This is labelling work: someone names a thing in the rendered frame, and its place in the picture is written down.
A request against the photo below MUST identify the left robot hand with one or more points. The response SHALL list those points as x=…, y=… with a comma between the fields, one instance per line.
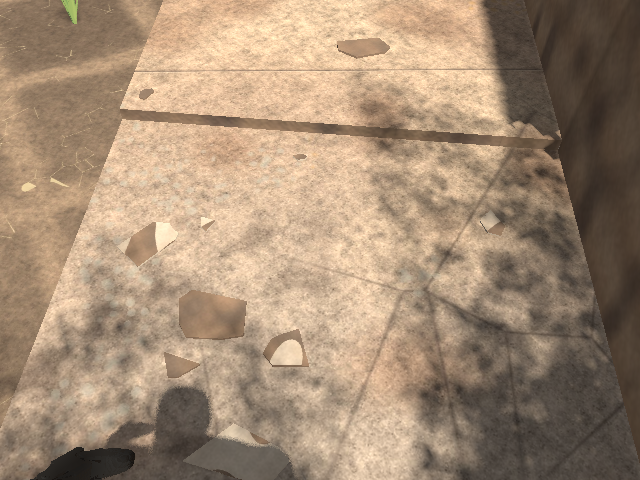
x=78, y=464

